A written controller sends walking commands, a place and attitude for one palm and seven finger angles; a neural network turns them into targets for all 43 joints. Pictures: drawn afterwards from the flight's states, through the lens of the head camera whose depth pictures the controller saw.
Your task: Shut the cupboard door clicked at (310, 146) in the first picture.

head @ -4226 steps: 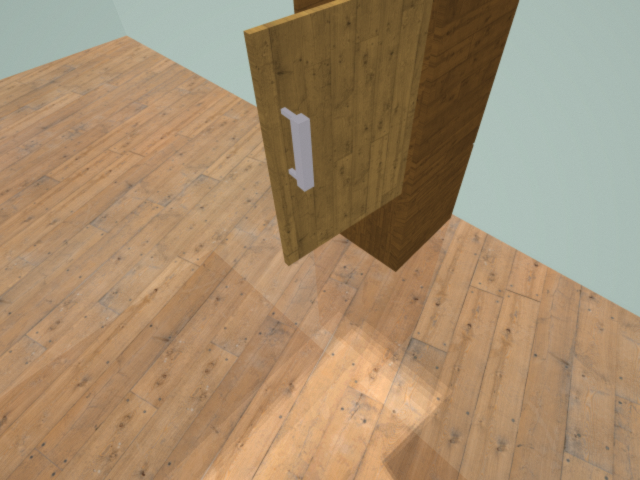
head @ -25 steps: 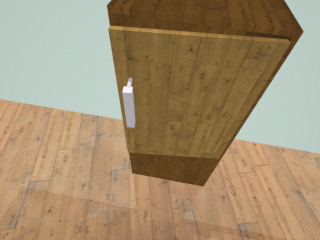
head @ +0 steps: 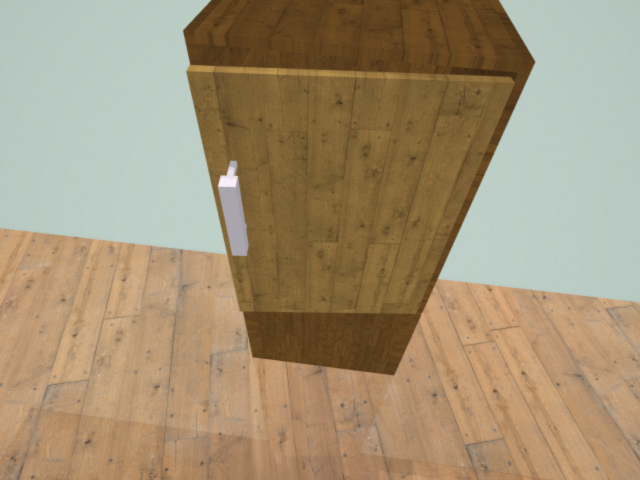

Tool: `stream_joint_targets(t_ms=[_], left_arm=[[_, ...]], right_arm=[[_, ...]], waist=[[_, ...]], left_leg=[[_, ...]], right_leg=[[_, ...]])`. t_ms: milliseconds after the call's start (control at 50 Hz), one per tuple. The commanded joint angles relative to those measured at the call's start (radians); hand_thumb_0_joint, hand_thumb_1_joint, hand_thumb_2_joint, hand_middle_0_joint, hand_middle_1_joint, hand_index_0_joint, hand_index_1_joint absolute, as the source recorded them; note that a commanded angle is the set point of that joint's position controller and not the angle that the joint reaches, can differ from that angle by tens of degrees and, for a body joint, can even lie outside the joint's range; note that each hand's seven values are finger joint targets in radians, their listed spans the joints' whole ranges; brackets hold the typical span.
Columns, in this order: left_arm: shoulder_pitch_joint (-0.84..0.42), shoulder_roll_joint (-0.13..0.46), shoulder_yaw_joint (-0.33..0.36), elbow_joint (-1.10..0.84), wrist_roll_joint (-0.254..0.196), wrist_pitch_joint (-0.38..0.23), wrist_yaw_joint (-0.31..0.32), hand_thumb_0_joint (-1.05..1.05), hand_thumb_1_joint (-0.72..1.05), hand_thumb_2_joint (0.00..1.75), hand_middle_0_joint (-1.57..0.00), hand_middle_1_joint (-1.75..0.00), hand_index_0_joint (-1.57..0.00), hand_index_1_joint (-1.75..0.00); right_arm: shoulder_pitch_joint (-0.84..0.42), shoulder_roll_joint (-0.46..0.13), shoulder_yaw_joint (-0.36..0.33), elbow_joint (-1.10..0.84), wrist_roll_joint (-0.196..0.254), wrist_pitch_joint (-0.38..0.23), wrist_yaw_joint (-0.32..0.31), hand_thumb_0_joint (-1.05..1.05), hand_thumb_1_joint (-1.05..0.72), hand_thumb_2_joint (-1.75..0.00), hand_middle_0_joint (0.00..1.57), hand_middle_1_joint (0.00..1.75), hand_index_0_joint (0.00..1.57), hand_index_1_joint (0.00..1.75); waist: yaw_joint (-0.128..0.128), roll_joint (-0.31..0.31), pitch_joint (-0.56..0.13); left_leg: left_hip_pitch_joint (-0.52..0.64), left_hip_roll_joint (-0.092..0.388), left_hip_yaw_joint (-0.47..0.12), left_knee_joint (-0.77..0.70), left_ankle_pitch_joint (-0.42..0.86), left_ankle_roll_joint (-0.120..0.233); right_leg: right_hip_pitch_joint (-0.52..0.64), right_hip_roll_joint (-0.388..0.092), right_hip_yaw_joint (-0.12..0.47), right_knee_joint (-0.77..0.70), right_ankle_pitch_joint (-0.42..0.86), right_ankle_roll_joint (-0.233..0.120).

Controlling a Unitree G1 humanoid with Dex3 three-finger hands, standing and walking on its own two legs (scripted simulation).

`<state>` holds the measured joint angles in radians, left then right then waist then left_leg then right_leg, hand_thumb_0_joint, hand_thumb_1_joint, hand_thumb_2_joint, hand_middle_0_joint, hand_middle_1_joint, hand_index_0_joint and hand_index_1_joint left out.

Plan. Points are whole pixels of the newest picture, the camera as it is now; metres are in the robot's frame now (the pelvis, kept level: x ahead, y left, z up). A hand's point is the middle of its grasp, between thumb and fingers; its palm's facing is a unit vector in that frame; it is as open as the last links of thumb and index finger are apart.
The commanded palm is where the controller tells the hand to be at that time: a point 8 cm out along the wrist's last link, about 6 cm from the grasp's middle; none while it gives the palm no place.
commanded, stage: come to a stop and stand still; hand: left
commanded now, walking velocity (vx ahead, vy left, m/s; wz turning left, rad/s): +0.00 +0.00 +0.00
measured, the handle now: (236, 209) +0.52 +0.16 +0.02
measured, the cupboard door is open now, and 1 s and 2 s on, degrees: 7 7 7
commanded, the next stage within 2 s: look again from close up in 0.02 s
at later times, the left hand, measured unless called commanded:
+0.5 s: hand out of the picture +0.04 +0.19 -0.18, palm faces +0.02 -0.97 -0.22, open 7.4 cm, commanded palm none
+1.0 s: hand (178, 396) +0.22 +0.18 +0.00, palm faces +0.09 -1.00 -0.02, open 6.9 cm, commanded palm +0.13 +0.25 -0.06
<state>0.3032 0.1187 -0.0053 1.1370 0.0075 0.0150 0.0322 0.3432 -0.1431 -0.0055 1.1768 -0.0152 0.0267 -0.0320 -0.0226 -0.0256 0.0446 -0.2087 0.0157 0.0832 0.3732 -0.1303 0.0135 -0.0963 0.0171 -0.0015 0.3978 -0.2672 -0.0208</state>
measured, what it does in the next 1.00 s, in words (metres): lowers itself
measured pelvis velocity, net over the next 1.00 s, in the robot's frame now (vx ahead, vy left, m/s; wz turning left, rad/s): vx -0.01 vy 0.00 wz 0.05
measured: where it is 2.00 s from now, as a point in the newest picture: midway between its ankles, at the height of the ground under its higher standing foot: outside the picture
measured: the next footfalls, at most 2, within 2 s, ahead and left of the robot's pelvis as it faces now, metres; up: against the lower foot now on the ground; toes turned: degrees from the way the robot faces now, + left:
none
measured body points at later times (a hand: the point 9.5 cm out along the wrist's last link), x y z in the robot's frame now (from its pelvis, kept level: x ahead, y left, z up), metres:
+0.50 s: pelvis +0.02 +0.02 -0.01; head +0.02 +0.01 +0.44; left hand +0.04 +0.25 -0.16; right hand +0.04 -0.21 -0.17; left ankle +0.05 +0.11 -0.74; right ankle -0.03 -0.11 -0.74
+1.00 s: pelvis -0.01 +0.00 -0.05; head +0.00 +0.00 +0.40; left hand +0.20 +0.23 +0.01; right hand +0.17 -0.24 -0.13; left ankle +0.05 +0.11 -0.74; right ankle -0.01 -0.10 -0.74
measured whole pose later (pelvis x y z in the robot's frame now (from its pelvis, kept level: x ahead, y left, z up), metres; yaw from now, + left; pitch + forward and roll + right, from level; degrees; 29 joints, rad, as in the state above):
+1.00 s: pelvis -0.01 +0.00 -0.05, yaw +3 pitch +7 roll +1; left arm 0.32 0.16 0.11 0.14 -0.22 -0.46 -0.16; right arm 0.21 -0.23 -0.02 0.68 0.01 -0.29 0.00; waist -0.03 0.00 -0.13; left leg -0.66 -0.01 0.06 0.88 -0.34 0.03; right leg -0.58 -0.01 -0.03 0.93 -0.48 -0.03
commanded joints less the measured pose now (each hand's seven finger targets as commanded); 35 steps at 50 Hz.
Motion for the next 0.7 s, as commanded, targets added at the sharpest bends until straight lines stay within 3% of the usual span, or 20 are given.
stream_joint_targets(t_ms=[0, 80, 100, 120, 140, 160, 200, 240, 260, 380, 440, 500, 580, 680], left_arm=[[0.066, 0.09, 0.021, -0.014, 0.001, -0.016, 0.006, 0.0, 0.9, 0.9, -0.2, -0.3, -0.2, -0.3], [0.074, 0.075, 0.02, -0.009, 0.0, -0.019, 0.008, 0.0, 0.9, 0.9, -0.2, -0.3, -0.2, -0.3], [0.122, 0.106, 0.002, -0.01, 0.025, -0.065, 0.041, 0.0, 0.9, 0.9, -0.2, -0.3, -0.2, -0.3], [0.072, 0.16, 0.013, -0.057, 0.008, -0.068, 0.034, 0.0, 0.9, 0.9, -0.2, -0.3, -0.2, -0.3], [0.039, 0.143, 0.014, -0.074, 0.008, -0.063, 0.026, 0.0, 0.9, 0.9, -0.2, -0.3, -0.2, -0.3], [0.045, 0.132, 0.013, -0.076, 0.01, -0.071, 0.026, 0.0, 0.9, 0.9, -0.2, -0.3, -0.2, -0.3], [0.065, 0.11, 0.009, -0.075, 0.006, -0.07, 0.023, 0.0, 0.9, 0.9, -0.2, -0.3, -0.2, -0.3], [0.068, 0.09, 0.003, -0.073, 0.005, -0.065, 0.022, 0.0, 0.9, 0.9, -0.2, -0.3, -0.2, -0.3], [0.071, 0.088, 0.004, -0.074, 0.007, -0.066, 0.023, 0.0, 0.9, 0.9, -0.2, -0.3, -0.2, -0.3], [0.07, 0.117, 0.007, -0.088, 0.009, -0.054, 0.021, 0.0, 0.9, 0.9, -0.2, -0.3, -0.2, -0.3], [0.061, 0.132, 0.008, -0.096, 0.008, -0.05, 0.02, 0.0, 0.9, 0.9, -0.2, -0.3, -0.2, -0.3], [0.051, 0.158, 0.013, -0.105, 0.008, -0.049, 0.018, 0.0, 0.9, 0.9, -0.2, -0.3, -0.2, -0.3], [0.039, 0.186, 0.018, -0.109, 0.009, -0.049, 0.015, 0.0, 0.9, 0.9, -0.2, -0.3, -0.2, -0.3], [0.018, 0.206, 0.018, -0.111, 0.01, -0.046, 0.011, 0.0, 0.9, 0.9, -0.2, -0.3, -0.2, -0.3]], right_arm=[[0.039, -0.072, -0.014, -0.038, 0.004, -0.025, -0.006, 0.0, -0.9, -0.9, 0.2, 0.3, 0.2, 0.3], [0.053, -0.064, -0.013, -0.031, 0.005, -0.03, -0.009, 0.0, -0.9, -0.9, 0.2, 0.3, 0.2, 0.3], [-0.078, -0.094, -0.003, -0.102, 0.006, -0.06, 0.012, 0.0, -0.9, -0.9, 0.2, 0.3, 0.2, 0.3], [-0.004, -0.054, -0.006, -0.126, 0.004, -0.047, 0.019, 0.0, -0.9, -0.9, 0.2, 0.3, 0.2, 0.3], [0.022, -0.058, -0.012, -0.11, -0.003, -0.043, 0.019, 0.0, -0.9, -0.9, 0.2, 0.3, 0.2, 0.3], [0.049, -0.055, -0.006, -0.111, -0.007, -0.05, 0.02, 0.0, -0.9, -0.9, 0.2, 0.3, 0.2, 0.3], [0.058, -0.064, -0.006, -0.125, -0.003, -0.056, 0.017, 0.0, -0.9, -0.9, 0.2, 0.3, 0.2, 0.3], [0.049, -0.078, -0.007, -0.135, -0.002, -0.061, 0.013, 0.0, -0.9, -0.9, 0.2, 0.3, 0.2, 0.3], [0.043, -0.076, -0.006, -0.137, -0.003, -0.066, 0.011, 0.0, -0.9, -0.9, 0.2, 0.3, 0.2, 0.3], [-0.005, -0.107, -0.006, -0.139, 0.0, -0.065, 0.011, 0.0, -0.9, -0.9, 0.2, 0.3, 0.2, 0.3], [-0.023, -0.127, -0.009, -0.139, 0.001, -0.065, 0.011, 0.0, -0.9, -0.9, 0.2, 0.3, 0.2, 0.3], [-0.048, -0.145, -0.011, -0.143, 0.001, -0.068, 0.01, 0.0, -0.9, -0.9, 0.2, 0.3, 0.2, 0.3], [-0.085, -0.167, -0.016, -0.148, 0.003, -0.07, 0.007, 0.0, -0.9, -0.9, 0.2, 0.3, 0.2, 0.3], [-0.119, -0.185, -0.019, -0.145, 0.004, -0.069, 0.008, 0.0, -0.9, -0.9, 0.2, 0.3, 0.2, 0.3]], waist=[[0.013, 0.011, 0.066], [0.012, 0.012, 0.059], [0.057, 0.086, 0.069], [-0.018, 0.089, 0.011], [-0.023, 0.115, 0.033], [-0.017, 0.114, 0.0], [-0.012, 0.044, -0.039], [-0.003, -0.013, -0.029], [0.004, 0.011, -0.018], [0.02, -0.017, 0.054], [0.02, -0.031, 0.034], [0.024, 0.013, -0.001], [0.027, 0.021, -0.032], [0.027, 0.023, -0.031]], left_leg=[[0.041, 0.076, -0.12, -0.079, -0.113, -0.002], [0.047, 0.082, -0.12, -0.065, -0.061, 0.001], [-0.032, 0.084, -0.091, 0.165, 0.062, -0.021], [-0.007, 0.058, -0.099, 0.139, -0.127, -0.015], [-0.015, 0.055, -0.103, 0.118, -0.138, -0.007], [-0.019, 0.062, -0.114, 0.124, -0.044, -0.003], [-0.02, 0.069, -0.123, 0.109, -0.029, 0.011], [-0.024, 0.077, -0.135, 0.096, -0.011, 0.021], [-0.031, 0.079, -0.136, 0.091, 0.03, 0.027], [-0.047, 0.082, -0.142, 0.046, 0.013, 0.036], [-0.018, 0.085, -0.135, 0.039, 0.024, 0.037], [0.014, 0.087, -0.128, 0.044, 0.076, 0.04], [0.043, 0.092, -0.116, 0.054, 0.119, 0.041], [0.053, 0.096, -0.114, 0.042, 0.114, 0.039]], right_leg=[[-0.155, -0.109, 0.111, -0.13, -0.059, -0.019], [-0.142, -0.109, 0.106, -0.121, -0.01, -0.02], [-0.154, -0.157, 0.134, -0.097, 0.322, -0.015], [-0.185, -0.188, 0.155, -0.116, 0.019, -0.043], [-0.221, -0.153, 0.137, -0.094, -0.13, -0.054], [-0.191, -0.132, 0.106, -0.059, -0.031, -0.055], [-0.157, -0.109, 0.091, -0.02, -0.007, -0.049], [-0.162, -0.098, 0.083, 0.005, 0.012, -0.043], [-0.153, -0.095, 0.076, 0.019, 0.058, -0.04], [-0.177, -0.089, 0.074, 0.03, 0.038, -0.027], [-0.169, -0.093, 0.074, 0.027, 0.048, -0.02], [-0.147, -0.097, 0.079, 0.031, 0.095, -0.019], [-0.126, -0.104, 0.087, 0.024, 0.154, -0.016], [-0.122, -0.11, 0.088, 0.01, 0.166, -0.013]])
